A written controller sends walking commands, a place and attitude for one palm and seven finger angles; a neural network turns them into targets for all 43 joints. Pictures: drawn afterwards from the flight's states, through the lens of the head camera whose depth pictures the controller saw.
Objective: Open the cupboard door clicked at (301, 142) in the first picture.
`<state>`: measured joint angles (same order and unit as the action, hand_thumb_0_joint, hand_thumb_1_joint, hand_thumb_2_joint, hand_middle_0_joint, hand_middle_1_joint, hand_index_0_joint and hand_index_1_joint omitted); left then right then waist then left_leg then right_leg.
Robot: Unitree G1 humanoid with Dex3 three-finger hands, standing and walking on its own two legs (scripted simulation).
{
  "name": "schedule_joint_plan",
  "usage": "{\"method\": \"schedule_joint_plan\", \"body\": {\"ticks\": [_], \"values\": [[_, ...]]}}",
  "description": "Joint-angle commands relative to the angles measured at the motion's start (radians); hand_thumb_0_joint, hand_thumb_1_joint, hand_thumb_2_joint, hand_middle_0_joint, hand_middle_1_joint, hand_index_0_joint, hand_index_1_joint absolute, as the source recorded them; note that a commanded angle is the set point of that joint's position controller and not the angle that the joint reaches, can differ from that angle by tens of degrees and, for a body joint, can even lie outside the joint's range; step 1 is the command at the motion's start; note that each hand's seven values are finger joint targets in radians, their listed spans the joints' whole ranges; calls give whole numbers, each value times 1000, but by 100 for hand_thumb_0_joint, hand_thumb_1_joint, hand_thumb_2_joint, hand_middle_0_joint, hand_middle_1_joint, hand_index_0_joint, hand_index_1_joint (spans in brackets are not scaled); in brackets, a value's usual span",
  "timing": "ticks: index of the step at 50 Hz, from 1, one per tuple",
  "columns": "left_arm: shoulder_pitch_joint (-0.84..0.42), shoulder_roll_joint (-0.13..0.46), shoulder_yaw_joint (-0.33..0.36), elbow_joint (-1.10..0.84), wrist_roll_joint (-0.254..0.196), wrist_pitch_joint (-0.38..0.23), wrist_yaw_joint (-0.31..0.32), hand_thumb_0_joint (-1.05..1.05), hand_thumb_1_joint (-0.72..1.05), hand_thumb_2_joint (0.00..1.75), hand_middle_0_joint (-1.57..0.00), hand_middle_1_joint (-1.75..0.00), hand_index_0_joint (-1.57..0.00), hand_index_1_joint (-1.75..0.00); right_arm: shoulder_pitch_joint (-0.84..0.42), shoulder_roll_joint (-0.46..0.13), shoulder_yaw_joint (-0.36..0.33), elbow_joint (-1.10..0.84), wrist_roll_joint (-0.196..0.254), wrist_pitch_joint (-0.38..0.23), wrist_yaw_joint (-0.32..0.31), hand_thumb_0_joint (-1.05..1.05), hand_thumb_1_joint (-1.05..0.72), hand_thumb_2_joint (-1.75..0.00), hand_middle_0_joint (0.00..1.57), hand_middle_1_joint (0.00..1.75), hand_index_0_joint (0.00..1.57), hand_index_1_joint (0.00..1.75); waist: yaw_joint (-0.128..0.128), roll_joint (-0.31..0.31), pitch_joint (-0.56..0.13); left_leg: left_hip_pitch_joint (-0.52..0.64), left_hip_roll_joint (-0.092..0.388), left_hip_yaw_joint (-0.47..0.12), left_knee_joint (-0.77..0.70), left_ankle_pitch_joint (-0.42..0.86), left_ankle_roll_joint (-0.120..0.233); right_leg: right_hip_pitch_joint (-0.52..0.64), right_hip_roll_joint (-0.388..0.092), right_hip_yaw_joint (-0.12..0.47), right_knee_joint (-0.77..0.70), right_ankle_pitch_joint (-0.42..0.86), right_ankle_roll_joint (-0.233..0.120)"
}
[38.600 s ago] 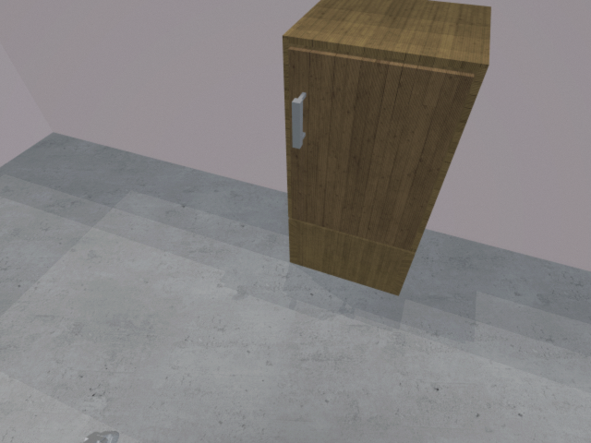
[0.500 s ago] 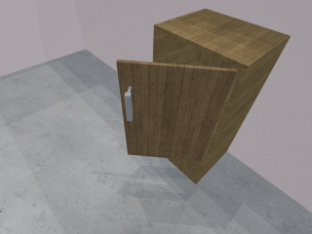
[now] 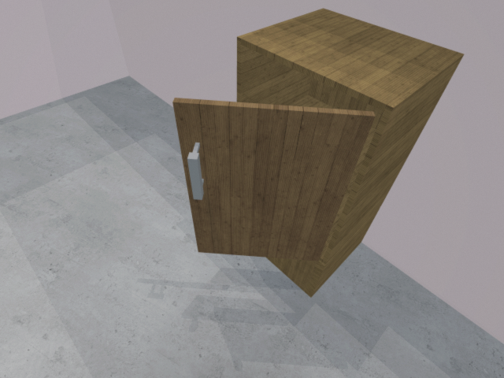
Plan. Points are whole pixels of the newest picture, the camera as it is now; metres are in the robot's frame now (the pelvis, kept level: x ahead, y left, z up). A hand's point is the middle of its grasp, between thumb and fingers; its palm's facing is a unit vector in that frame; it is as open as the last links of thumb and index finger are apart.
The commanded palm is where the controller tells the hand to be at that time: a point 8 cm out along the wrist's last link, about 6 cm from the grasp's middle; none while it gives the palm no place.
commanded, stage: come to a stop and stand still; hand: left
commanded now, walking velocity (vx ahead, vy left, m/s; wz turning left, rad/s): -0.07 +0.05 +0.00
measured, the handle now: (197, 171) +0.57 +0.17 -0.04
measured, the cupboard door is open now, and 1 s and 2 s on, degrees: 42 42 42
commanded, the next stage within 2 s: look again from close up in 0.88 s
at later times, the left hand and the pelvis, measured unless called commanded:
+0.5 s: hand out of the picture +0.03 +0.15 -0.18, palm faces +0.02 -0.98 -0.19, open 7.4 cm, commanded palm none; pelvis +0.02 -0.01 +0.00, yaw +0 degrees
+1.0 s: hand out of the picture +0.04 +0.20 -0.17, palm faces -0.01 -0.98 -0.21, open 7.4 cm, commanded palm none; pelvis +0.03 +0.02 +0.00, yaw +0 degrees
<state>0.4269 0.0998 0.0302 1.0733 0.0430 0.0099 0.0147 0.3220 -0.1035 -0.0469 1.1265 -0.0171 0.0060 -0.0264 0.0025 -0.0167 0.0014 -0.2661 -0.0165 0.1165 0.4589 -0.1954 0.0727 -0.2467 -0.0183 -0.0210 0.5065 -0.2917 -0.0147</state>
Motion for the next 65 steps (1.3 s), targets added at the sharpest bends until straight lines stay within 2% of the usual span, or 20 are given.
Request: {"method": "schedule_joint_plan", "body": {"ticks": [1,2,4,6,8,13,16,19,22,23,24,25,26,28,30,32,34,39,51,65], "values": [[119,38,6,-8,-8,-18,7,0,90,90,-20,-30,-20,-30,17,-110,-15,-47,1,-20,-10,0,-90,-90,20,30,20,30,18,2,131,-108,154,-201,-150,-338,-4,-19,-53,101,-131,-61,-32],[116,49,1,-3,-12,-26,14,0,90,90,-20,-30,-20,-30,16,-83,-4,-46,3,-21,-6,0,-90,-90,20,30,20,30,12,-31,138,-88,114,-164,-96,-253,-20,-46,-86,157,-180,-90,-42],[79,63,-11,1,-22,-37,21,0,90,90,-20,-30,-20,-30,41,-48,15,-32,8,-18,-3,0,-90,-90,20,30,20,30,-17,-54,148,16,85,-116,-49,-83,-38,-136,-116,184,-234,-112,-46],[60,61,-21,7,-25,-46,27,0,90,90,-20,-30,-20,-30,56,-48,23,-16,12,-25,-6,0,-90,-90,20,30,20,30,-24,-20,114,86,108,-125,-77,64,-36,-103,-101,141,-204,101,-31],[64,68,-22,15,-26,-47,33,0,90,90,-20,-30,-20,-30,41,-63,24,-8,16,-32,-10,0,-90,-90,20,30,20,30,-10,5,59,100,124,-129,-87,152,-34,-14,-98,113,-158,282,-19],[45,107,-6,-12,-23,-31,45,0,90,90,-20,-30,-20,-30,15,-89,11,-28,16,-18,-14,0,-90,-90,20,30,20,30,1,-28,7,93,122,-106,-31,209,-45,51,-133,113,-91,491,-19],[11,127,6,-38,-21,-20,48,0,90,90,-20,-30,-20,-30,-3,-95,2,-46,14,0,-12,0,-90,-90,20,30,20,30,-1,-46,7,70,108,-89,20,149,-56,47,-163,140,-88,500,-35],[-40,138,9,-52,-23,-12,44,0,90,90,-20,-30,-20,-30,-12,-92,-1,-56,10,12,-10,0,-90,-90,20,30,20,30,-7,-44,30,62,91,-86,40,68,-65,1,-183,171,-117,363,-63],[-68,133,6,-60,-22,-10,40,0,90,90,-20,-30,-20,-30,-22,-93,2,-60,8,10,-6,0,-90,-90,20,30,20,30,-9,-18,51,78,110,-115,1,73,-53,-41,-146,150,-127,222,-50],[-10,168,0,-47,-16,-31,69,0,90,90,-20,-30,-20,-30,-99,-150,3,-150,15,-17,0,0,-90,-90,20,30,20,30,10,44,-1,72,130,-106,142,144,-70,-1,-164,180,-83,555,-38],[-82,221,3,-106,-23,-40,60,0,90,90,-20,-30,-20,-30,-39,-118,6,-166,10,-6,10,0,-90,-90,20,30,20,30,-31,8,-69,23,76,-91,119,-115,-67,27,-199,202,-101,247,-73],[-124,221,4,-125,-21,-47,54,0,90,90,-20,-30,-20,-30,-49,-110,14,-170,1,-4,18,0,-90,-90,20,30,20,30,-26,-4,-61,30,62,-88,95,-128,-72,5,-201,205,-108,168,-92],[-149,213,0,-138,-21,-43,50,0,90,90,-20,-30,-20,-30,-31,-118,11,-178,1,-7,18,0,-90,-90,20,30,20,30,-42,26,-4,47,74,-107,47,-107,-62,-70,-170,170,-95,34,-90],[-134,184,-6,-141,-21,-28,42,0,90,90,-20,-30,-20,-30,-28,-154,14,-194,-2,-19,17,0,-90,-90,20,30,20,30,-20,128,61,-21,145,-213,-58,-60,-18,-78,-64,76,-31,-65,-48],[-103,163,-15,-134,-16,-20,37,0,90,90,-20,-30,-20,-30,-46,-178,15,-213,-4,-25,14,0,-90,-90,20,30,20,30,7,102,71,-85,176,-268,-130,-118,13,-14,-31,22,2,-45,-30],[-104,163,-17,-133,-18,-15,30,0,90,90,-20,-30,-20,-30,-60,-195,14,-223,-3,-24,14,0,-90,-90,20,30,20,30,11,40,96,-120,166,-270,-171,-244,7,-6,-35,28,-11,-48,-27],[-112,170,-19,-138,-18,-12,26,0,90,90,-20,-30,-20,-30,-58,-210,13,-221,-5,-23,16,0,-90,-90,20,30,20,30,7,36,111,-121,163,-275,-208,-312,1,-19,-35,32,-15,-57,-26],[-119,189,-20,-138,-19,-20,22,0,90,90,-20,-30,-20,-30,-57,-219,16,-207,-4,-30,17,0,-90,-90,20,30,20,30,4,1,64,-46,150,-244,-194,-226,-4,-15,-56,52,-54,-10,-24],[-107,193,-29,-72,-24,-30,22,0,90,90,-20,-30,-20,-30,-50,-199,32,-126,6,-47,9,0,-90,-90,20,30,20,30,-3,12,8,75,130,-170,-119,83,-12,27,-86,70,-93,134,-12],[-85,166,-31,-9,-25,-29,28,0,90,90,-20,-30,-20,-30,-41,-167,35,-53,8,-49,-2,0,-90,-90,20,30,20,30,3,7,27,107,129,-155,-100,171,-12,52,-93,62,-110,179,-8]]}}
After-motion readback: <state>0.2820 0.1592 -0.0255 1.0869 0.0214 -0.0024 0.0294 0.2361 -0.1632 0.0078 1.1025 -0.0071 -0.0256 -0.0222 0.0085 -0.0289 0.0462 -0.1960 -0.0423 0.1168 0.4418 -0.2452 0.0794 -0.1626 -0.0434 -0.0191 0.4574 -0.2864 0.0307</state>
